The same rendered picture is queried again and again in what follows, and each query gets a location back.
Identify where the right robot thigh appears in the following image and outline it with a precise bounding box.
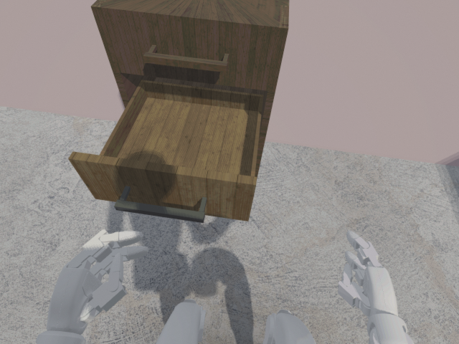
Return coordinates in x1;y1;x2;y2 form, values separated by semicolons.
264;313;316;344

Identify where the robot right hand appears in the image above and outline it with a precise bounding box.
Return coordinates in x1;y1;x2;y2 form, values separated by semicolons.
338;230;398;319

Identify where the robot right forearm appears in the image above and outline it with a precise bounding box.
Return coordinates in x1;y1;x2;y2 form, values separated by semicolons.
367;313;414;344

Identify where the cabinet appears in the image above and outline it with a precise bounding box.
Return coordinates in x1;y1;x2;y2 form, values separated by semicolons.
91;0;289;177

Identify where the robot thigh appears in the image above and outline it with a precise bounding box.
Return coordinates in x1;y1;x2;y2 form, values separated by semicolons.
156;302;206;344
264;313;316;344

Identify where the handle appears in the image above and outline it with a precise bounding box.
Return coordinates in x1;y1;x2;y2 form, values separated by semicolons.
143;52;228;72
114;186;207;223

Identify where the drawer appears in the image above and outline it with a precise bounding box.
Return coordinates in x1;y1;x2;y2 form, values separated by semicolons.
68;80;263;221

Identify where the robot left hand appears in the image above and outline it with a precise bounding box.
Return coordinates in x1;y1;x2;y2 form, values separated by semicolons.
47;229;149;335

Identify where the left robot thigh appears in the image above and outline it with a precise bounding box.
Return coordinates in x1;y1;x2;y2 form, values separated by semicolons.
156;302;206;344

